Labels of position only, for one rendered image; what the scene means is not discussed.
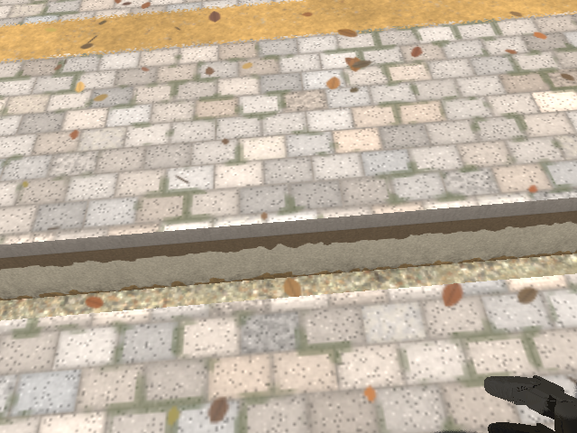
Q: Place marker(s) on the robot right hand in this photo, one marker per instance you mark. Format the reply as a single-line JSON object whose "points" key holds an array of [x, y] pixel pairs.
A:
{"points": [[540, 395]]}

